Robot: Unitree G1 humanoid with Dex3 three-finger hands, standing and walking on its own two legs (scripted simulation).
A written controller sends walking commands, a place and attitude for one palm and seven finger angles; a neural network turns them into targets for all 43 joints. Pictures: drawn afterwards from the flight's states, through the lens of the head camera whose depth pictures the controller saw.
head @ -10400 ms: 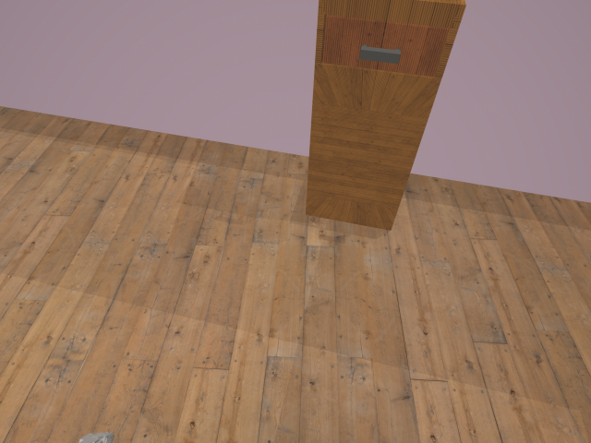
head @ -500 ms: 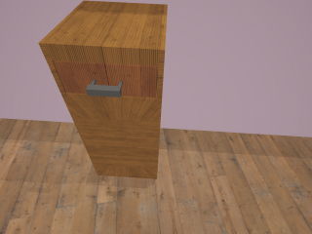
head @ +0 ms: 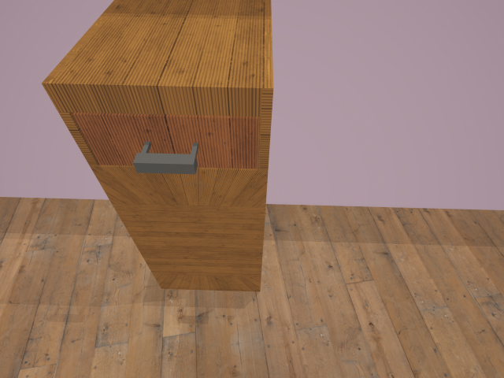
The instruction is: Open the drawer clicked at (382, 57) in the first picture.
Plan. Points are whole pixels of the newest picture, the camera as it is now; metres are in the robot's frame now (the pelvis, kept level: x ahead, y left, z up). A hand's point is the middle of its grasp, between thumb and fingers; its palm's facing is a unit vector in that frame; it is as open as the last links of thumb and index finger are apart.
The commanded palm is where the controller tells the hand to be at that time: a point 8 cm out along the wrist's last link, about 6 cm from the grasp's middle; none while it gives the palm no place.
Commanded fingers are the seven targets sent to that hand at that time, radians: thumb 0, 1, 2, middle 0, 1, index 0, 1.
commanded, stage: come to a stop and stand still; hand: left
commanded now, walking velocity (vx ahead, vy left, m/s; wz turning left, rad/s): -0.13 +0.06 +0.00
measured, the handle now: (168, 155) +0.51 +0.20 +0.04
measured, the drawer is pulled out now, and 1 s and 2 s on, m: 0.00 0.00 0.00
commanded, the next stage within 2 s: look again from close up in 0.82 s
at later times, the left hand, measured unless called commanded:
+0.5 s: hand out of the picture +0.02 +0.21 -0.16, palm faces +0.03 -0.97 -0.25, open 7.4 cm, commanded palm none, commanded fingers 0.00 0.90 0.90 -0.20 -0.30 -0.20 -0.30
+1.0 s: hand out of the picture -0.02 +0.19 -0.16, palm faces +0.02 -0.97 -0.22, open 7.4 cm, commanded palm none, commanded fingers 0.00 0.90 0.90 -0.20 -0.30 -0.20 -0.30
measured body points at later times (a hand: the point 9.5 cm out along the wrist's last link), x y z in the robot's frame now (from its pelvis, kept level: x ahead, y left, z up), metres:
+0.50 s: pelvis -0.03 +0.01 -0.01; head -0.05 +0.01 +0.44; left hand +0.02 +0.26 -0.14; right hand +0.02 -0.23 -0.15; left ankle -0.03 +0.11 -0.73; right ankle +0.03 -0.10 -0.73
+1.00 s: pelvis -0.03 +0.01 +0.01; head -0.04 +0.01 +0.46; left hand -0.02 +0.25 -0.15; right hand -0.03 -0.23 -0.15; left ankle -0.03 +0.11 -0.73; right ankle +0.03 -0.10 -0.73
